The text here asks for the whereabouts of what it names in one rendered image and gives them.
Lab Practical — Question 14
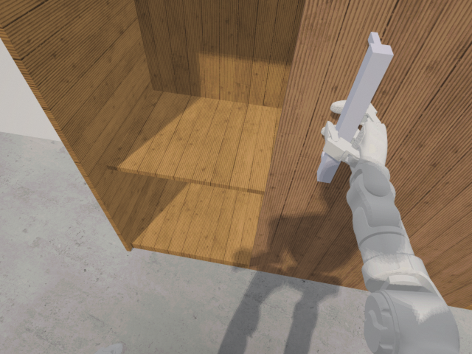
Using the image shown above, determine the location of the robot right hand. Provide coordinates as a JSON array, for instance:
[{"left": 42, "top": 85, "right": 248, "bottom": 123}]
[{"left": 321, "top": 100, "right": 388, "bottom": 173}]

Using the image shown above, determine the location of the handle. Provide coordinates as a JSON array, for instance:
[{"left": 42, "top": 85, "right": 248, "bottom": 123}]
[{"left": 317, "top": 32, "right": 394, "bottom": 183}]

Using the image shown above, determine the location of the robot right upper arm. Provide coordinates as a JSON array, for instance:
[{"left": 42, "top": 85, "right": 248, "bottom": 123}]
[{"left": 364, "top": 289, "right": 459, "bottom": 354}]

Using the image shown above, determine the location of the wardrobe door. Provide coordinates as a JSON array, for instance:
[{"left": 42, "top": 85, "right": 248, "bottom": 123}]
[{"left": 249, "top": 0, "right": 472, "bottom": 308}]

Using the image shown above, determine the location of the right robot forearm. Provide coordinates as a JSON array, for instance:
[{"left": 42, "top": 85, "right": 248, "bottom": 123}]
[{"left": 347, "top": 162, "right": 460, "bottom": 348}]

